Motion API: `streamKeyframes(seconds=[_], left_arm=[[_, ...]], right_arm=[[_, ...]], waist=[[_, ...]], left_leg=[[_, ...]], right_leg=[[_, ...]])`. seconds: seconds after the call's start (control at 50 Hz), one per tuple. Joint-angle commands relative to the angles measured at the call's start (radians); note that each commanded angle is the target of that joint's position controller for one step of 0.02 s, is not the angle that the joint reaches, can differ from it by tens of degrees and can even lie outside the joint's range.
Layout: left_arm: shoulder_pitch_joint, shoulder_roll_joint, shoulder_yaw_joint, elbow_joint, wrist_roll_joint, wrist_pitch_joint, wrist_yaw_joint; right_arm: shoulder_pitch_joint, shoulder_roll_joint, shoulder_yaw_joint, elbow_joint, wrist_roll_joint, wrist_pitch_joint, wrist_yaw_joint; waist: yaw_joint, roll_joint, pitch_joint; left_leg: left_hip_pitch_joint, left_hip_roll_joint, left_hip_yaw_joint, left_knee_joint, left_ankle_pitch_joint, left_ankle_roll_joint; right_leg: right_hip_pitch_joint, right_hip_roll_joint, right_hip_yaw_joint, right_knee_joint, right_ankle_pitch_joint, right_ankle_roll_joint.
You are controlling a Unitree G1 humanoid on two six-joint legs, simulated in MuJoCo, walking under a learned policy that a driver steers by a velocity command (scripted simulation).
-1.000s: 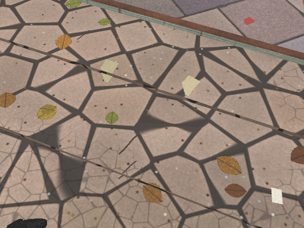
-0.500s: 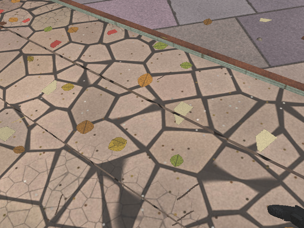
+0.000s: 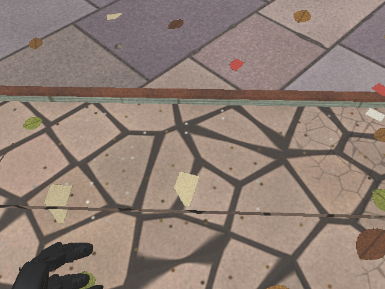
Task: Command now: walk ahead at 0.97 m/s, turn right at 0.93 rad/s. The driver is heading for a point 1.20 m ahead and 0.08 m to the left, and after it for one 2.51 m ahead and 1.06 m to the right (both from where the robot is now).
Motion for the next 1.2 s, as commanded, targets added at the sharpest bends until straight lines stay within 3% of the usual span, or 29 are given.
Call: streamKeyframes(seconds=[0.02,0.04,0.06,0.08,0.1,0.14,0.2,0.32,0.38,0.42,0.44,0.46,0.48,0.5,0.52,0.54,0.6,0.66,0.74,0.78,0.82,0.84,0.86,0.88,0.92,0.94,0.98,1.12,1.2], left_arm=[[0.459,0.330,0.133,0.057,-0.003,0.010,0.034],[0.471,0.244,0.101,0.014,0.028,-0.014,0.037],[0.478,0.239,0.095,0.025,0.037,-0.034,0.034],[0.421,0.228,0.090,0.041,0.030,-0.053,0.028],[0.330,0.181,0.075,0.034,0.038,-0.062,0.029],[0.211,0.127,0.050,0.003,0.053,-0.060,0.038],[0.176,0.125,0.038,0.006,0.029,-0.057,0.066],[0.209,0.164,0.049,0.041,0.023,-0.055,0.093],[0.163,0.129,0.039,0.053,0.054,-0.042,0.083],[0.171,0.092,0.026,0.048,0.084,-0.024,0.070],[0.135,0.087,0.020,0.033,0.093,-0.023,0.079],[0.273,-0.078,-0.023,-0.003,0.067,-0.048,0.073],[0.355,-0.029,-0.030,-0.005,0.003,-0.076,0.062],[0.231,0.064,-0.013,0.003,-0.022,-0.088,0.054],[0.105,0.082,-0.015,-0.015,0.006,-0.100,0.050],[0.024,0.063,-0.018,-0.033,0.038,-0.111,0.051],[-0.001,0.053,-0.015,-0.042,0.062,-0.113,0.047],[-0.103,0.003,-0.032,-0.074,0.073,-0.121,0.039],[-0.192,0.002,-0.023,-0.098,0.042,-0.133,0.030],[-0.112,0.076,0.018,-0.081,0.028,-0.130,0.047],[0.177,0.139,0.058,-0.034,0.025,-0.124,0.074],[0.428,0.213,0.080,0.004,0.034,-0.104,0.092],[0.424,0.227,0.075,0.031,0.042,-0.098,0.076],[0.323,0.131,0.059,0.017,0.043,-0.093,0.082],[0.297,0.061,0.045,0.072,0.055,-0.082,0.086],[0.263,0.035,0.040,0.093,0.068,-0.082,0.082],[0.173,-0.001,0.032,0.118,0.059,-0.086,0.076],[0.106,0.164,0.073,0.142,0.051,-0.102,0.080],[0.176,0.293,0.099,0.158,0.031,-0.062,0.063]], right_arm=[[-0.065,-0.064,0.021,-0.229,0.025,-0.072,0.012],[-0.132,-0.146,0.016,-0.247,0.030,-0.113,0.026],[-0.254,-0.136,0.023,-0.292,0.035,-0.125,0.024],[-0.312,-0.125,0.029,-0.309,0.025,-0.127,0.017],[-0.292,-0.122,0.023,-0.289,0.016,-0.119,0.012],[-0.222,-0.116,0.016,-0.268,0.024,-0.075,0.020],[-0.317,-0.084,0.026,-0.321,-0.004,-0.045,0.019],[-0.453,-0.099,0.011,-0.360,0.038,-0.038,0.019],[-0.315,-0.136,-0.013,-0.308,0.056,-0.031,0.031],[-0.100,-0.170,-0.039,-0.220,0.047,-0.023,0.033],[0.089,-0.175,-0.041,-0.158,0.021,-0.022,0.037],[0.094,-0.229,-0.033,-0.146,-0.003,-0.046,0.052],[-0.001,-0.177,-0.022,-0.191,0.001,-0.062,0.073],[-0.076,-0.111,-0.018,-0.213,0.006,-0.058,0.065],[-0.043,-0.116,-0.019,-0.205,0.013,-0.055,0.065],[-0.025,-0.126,-0.018,-0.193,0.014,-0.058,0.070],[-0.013,-0.064,0.008,-0.162,0.024,-0.058,0.045],[0.012,-0.078,0.007,-0.143,0.035,-0.041,0.016],[0.055,-0.097,0.005,-0.120,0.042,-0.024,0.000],[0.042,-0.095,0.006,-0.117,0.051,-0.027,0.000],[-0.036,-0.102,0.005,-0.149,0.038,-0.026,0.002],[-0.023,-0.016,0.026,-0.191,0.013,-0.033,-0.002],[0.076,0.049,0.055,-0.234,0.074,-0.040,-0.001],[0.026,-0.026,0.032,-0.211,0.093,-0.028,-0.009],[-0.113,-0.012,0.033,-0.235,0.054,-0.011,0.000],[-0.154,0.001,0.027,-0.250,0.036,0.000,0.008],[-0.165,0.042,0.036,-0.282,0.059,0.036,0.028],[-0.291,-0.033,0.034,-0.339,0.035,0.046,0.064],[-0.281,-0.110,0.002,-0.360,0.051,0.056,0.070]], waist=[[0.189,-0.326,-0.410],[0.224,-0.192,-0.543],[0.224,-0.106,-0.404],[0.157,0.068,-0.238],[0.083,0.114,-0.174],[-0.002,0.039,-0.097],[-0.020,-0.015,0.014],[0.024,-0.099,-0.050],[-0.026,-0.164,-0.092],[-0.097,-0.088,-0.177],[-0.181,0.032,-0.187],[-0.027,0.422,-0.172],[0.045,0.435,-0.156],[0.022,0.173,-0.038],[-0.009,0.007,-0.005],[-0.010,-0.059,0.014],[0.022,0.054,0.011],[-0.006,0.037,0.028],[-0.030,0.102,0.012],[0.032,0.136,-0.041],[0.212,0.135,-0.224],[0.275,-0.027,-0.439],[0.178,-0.443,-0.550],[0.172,-0.329,-0.315],[0.143,-0.089,-0.116],[0.110,-0.068,-0.058],[0.040,-0.111,0.020],[0.005,0.007,0.053],[-0.040,-0.089,-0.026]], left_leg=[[-0.988,-0.139,-0.183,1.025,-0.003,0.033],[-0.976,-0.087,-0.425,1.018,0.023,0.085],[-0.957,-0.058,-0.423,0.942,0.014,0.105],[-0.956,-0.031,-0.407,0.834,0.006,0.107],[-0.905,0.000,-0.411,0.734,0.013,0.098],[-0.819,0.007,-0.406,0.669,-0.001,0.053],[-0.722,-0.032,-0.316,0.480,0.107,-0.020],[-0.583,-0.069,-0.306,0.136,0.389,-0.063],[-0.627,-0.001,-0.300,0.102,0.374,0.000],[-0.411,-0.104,-0.172,0.005,0.290,0.061],[-0.200,-0.107,-0.247,0.030,0.215,0.093],[-0.026,0.059,-0.790,-0.080,0.077,0.242],[-0.011,0.194,-1.281,-0.345,-0.317,0.359],[-0.111,0.241,-1.231,-0.371,-0.421,0.376],[-0.206,0.207,-1.129,-0.348,-0.307,0.358],[-0.273,0.151,-1.021,-0.343,-0.180,0.343],[-0.349,0.049,-0.803,-0.347,0.044,0.323],[-0.426,0.028,-0.708,-0.342,0.214,0.316],[-0.593,0.034,-0.684,-0.375,0.242,0.294],[-0.548,0.011,-0.658,-0.254,0.481,0.245],[-0.656,-0.063,-0.582,0.144,0.744,0.161],[-0.848,-0.129,-0.511,0.503,0.467,0.123],[-1.044,-0.146,-0.452,0.783,-0.045,0.113],[-1.158,-0.077,-0.424,0.921,0.009,0.106],[-1.148,-0.002,-0.359,0.946,0.064,0.117],[-1.101,0.027,-0.368,0.909,0.075,0.123],[-1.056,0.086,-0.385,0.842,0.031,0.113],[-0.895,0.079,-0.250,0.488,0.400,0.102],[-0.712,-0.077,-0.081,0.356,0.191,0.178]], right_leg=[[1.283,-0.246,0.728,-0.381,-0.346,-0.324],[1.255,-0.267,0.910,-0.473,-0.440,-0.272],[1.092,-0.251,0.832,-0.508,-0.268,-0.213],[0.900,-0.200,0.737,-0.525,-0.171,-0.181],[0.764,-0.157,0.632,-0.514,-0.093,-0.162],[0.555,-0.116,0.567,-0.569,-0.085,-0.173],[0.247,-0.072,0.479,-0.664,-0.070,-0.160],[0.387,-0.060,0.443,-0.607,-0.034,-0.075],[0.656,-0.159,0.414,-0.508,0.198,-0.056],[0.674,-0.105,0.290,-0.194,0.516,-0.030],[0.469,-0.067,0.270,0.197,0.443,0.014],[0.064,0.084,0.267,0.576,-0.287,0.080],[-0.138,0.071,0.283,0.637,-0.317,0.073],[-0.186,-0.002,0.270,0.633,-0.192,0.063],[-0.137,-0.029,0.263,0.571,-0.137,0.057],[-0.096,-0.045,0.269,0.477,-0.125,0.059],[0.004,-0.072,0.253,0.238,-0.068,0.105],[0.062,-0.042,0.196,0.028,0.059,0.156],[0.393,0.033,0.136,-0.218,0.212,0.195],[0.522,0.046,0.142,-0.273,0.176,0.174],[0.889,-0.036,0.202,-0.266,0.089,0.112],[1.212,-0.275,0.531,-0.320,-0.267,0.021],[1.279,-0.465,1.061,-0.556,-0.650,-0.097],[1.108,-0.434,1.031,-0.603,-0.714,-0.077],[0.864,-0.375,0.689,-0.582,-0.353,-0.043],[0.746,-0.337,0.573,-0.602,-0.233,-0.022],[0.582,-0.330,0.410,-0.659,-0.130,-0.002],[0.530,-0.243,-0.041,-0.768,0.146,0.050],[0.742,-0.275,-0.113,-0.480,1.056,0.071]])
